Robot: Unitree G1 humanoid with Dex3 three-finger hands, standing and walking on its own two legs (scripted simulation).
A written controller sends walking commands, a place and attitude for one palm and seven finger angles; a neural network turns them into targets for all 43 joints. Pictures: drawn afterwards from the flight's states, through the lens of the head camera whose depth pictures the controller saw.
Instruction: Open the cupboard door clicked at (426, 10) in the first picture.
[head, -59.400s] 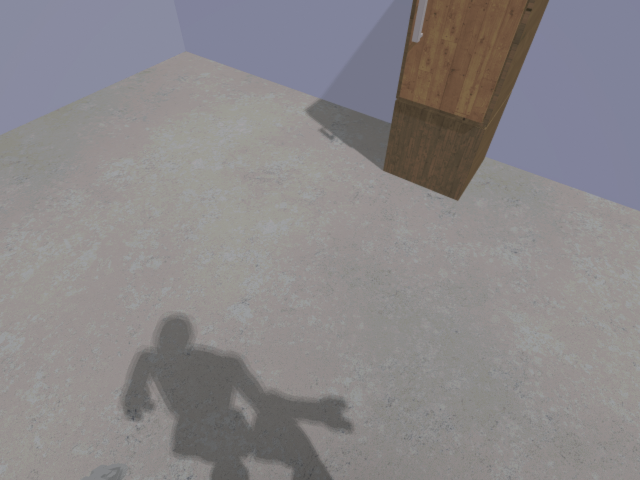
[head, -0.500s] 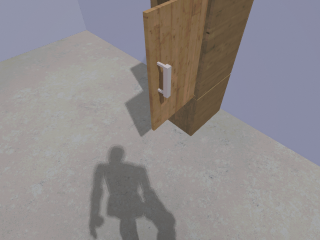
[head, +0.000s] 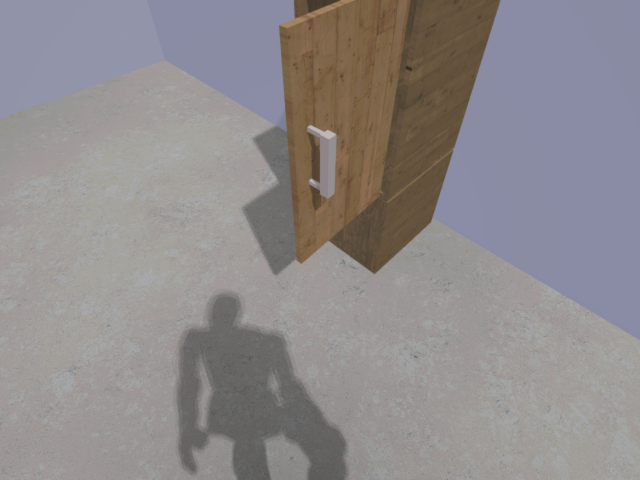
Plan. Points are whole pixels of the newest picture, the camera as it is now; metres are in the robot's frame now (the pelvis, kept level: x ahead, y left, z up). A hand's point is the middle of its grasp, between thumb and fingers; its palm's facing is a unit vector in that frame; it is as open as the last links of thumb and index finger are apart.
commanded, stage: look to check the result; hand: left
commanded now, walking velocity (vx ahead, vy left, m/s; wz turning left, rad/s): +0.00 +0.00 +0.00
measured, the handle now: (320, 162) +0.70 +0.03 -0.02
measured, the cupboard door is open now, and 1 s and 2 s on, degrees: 93 93 93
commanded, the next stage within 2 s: stand and wait in 0.42 s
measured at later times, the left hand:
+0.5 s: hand out of the picture +0.00 +0.16 -0.17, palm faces +0.03 -0.98 -0.21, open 7.4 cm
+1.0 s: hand out of the picture +0.03 +0.17 -0.17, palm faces +0.02 -0.97 -0.24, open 7.4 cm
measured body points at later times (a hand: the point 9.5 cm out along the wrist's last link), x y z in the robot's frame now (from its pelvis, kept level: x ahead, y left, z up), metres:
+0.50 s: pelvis +0.01 -0.01 +0.00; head +0.03 -0.02 +0.45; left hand +0.00 +0.22 -0.16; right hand +0.02 -0.23 -0.16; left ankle +0.05 +0.11 -0.74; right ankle -0.05 -0.11 -0.74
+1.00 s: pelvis +0.02 -0.02 +0.00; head +0.04 -0.03 +0.45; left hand +0.03 +0.22 -0.15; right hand +0.04 -0.26 -0.16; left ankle +0.05 +0.11 -0.74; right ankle -0.05 -0.11 -0.74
